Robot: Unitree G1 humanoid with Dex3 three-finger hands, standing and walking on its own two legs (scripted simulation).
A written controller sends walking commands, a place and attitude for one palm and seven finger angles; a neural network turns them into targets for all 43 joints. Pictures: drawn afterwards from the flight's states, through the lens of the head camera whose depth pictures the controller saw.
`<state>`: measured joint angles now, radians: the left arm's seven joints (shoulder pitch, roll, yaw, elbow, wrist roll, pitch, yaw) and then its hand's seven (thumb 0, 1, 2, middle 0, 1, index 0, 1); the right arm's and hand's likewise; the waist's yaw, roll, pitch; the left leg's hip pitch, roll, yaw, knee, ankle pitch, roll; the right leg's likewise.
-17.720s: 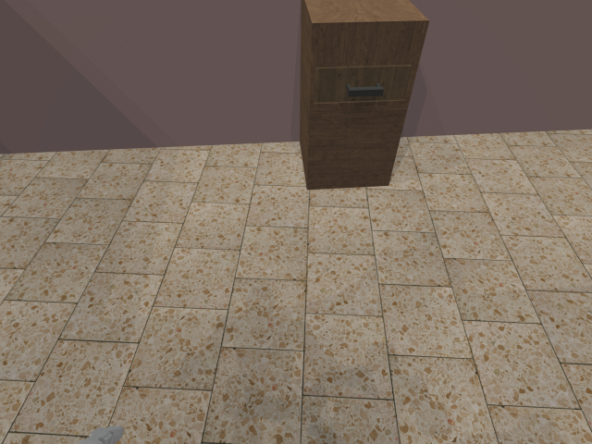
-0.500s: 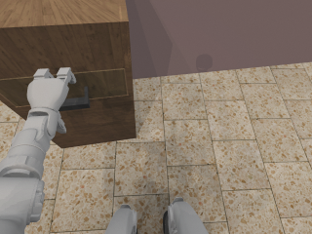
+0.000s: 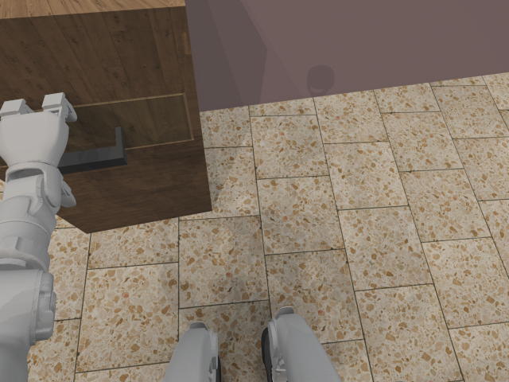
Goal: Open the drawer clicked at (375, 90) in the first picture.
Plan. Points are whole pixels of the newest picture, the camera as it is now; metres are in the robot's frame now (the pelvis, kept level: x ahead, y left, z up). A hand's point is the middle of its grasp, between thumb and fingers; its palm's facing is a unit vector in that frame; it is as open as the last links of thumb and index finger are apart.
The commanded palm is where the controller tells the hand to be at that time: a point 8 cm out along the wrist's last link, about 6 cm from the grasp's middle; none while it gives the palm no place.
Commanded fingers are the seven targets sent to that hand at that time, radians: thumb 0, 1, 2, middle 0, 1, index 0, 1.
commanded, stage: move the hooked fingers above the handle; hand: left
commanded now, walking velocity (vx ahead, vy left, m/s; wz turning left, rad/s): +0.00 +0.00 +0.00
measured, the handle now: (85, 149) +0.53 +0.29 -0.09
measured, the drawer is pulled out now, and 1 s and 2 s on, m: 0.00 0.00 0.00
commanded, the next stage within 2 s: lower the fingers behind the handle in 1.14 s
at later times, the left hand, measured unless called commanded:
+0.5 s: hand (53, 172) +0.45 +0.30 -0.04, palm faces -0.16 -0.03 -0.99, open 13.8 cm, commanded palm +0.46 +0.27 +0.02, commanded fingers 0.00 -0.50 0.30 -0.30 -1.20 -0.30 -1.20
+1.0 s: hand (66, 173) +0.45 +0.28 -0.04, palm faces -0.17 -0.05 -0.98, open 13.8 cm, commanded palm +0.46 +0.28 +0.02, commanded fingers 0.00 -0.50 0.30 -0.30 -1.20 -0.30 -1.20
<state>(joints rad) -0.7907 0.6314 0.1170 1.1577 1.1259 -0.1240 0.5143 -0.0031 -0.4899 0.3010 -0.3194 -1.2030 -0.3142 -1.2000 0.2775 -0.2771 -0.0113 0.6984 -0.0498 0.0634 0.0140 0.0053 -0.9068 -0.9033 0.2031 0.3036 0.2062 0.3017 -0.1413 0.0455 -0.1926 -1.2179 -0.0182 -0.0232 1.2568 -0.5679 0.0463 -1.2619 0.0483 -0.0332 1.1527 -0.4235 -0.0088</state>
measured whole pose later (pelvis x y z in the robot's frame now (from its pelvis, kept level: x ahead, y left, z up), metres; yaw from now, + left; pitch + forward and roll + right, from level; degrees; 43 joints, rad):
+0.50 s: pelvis +0.00 +0.01 +0.01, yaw +0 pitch +29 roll -4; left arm -0.73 0.57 0.05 1.13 1.07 -0.04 0.43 0.00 -0.49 0.30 -0.32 -1.20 -0.32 -1.21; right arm 0.29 -0.26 -0.01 0.68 -0.04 0.09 0.03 0.00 -0.91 -0.90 0.20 0.30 0.21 0.30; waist -0.12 0.06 -0.17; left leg -1.15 -0.03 0.00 1.19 -0.55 0.07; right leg -1.19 0.04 -0.01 1.09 -0.40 0.01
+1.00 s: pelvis +0.00 +0.00 +0.02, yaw +0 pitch +28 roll -2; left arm -0.70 0.57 0.08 1.10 1.09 -0.12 0.39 0.00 -0.49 0.30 -0.33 -1.21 -0.32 -1.22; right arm 0.29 -0.26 0.00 0.69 -0.03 0.07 0.00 0.00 -0.91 -0.90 0.20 0.30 0.21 0.30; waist -0.12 0.05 -0.18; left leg -1.14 -0.02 0.00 1.17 -0.53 0.05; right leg -1.19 0.05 -0.01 1.09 -0.39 -0.01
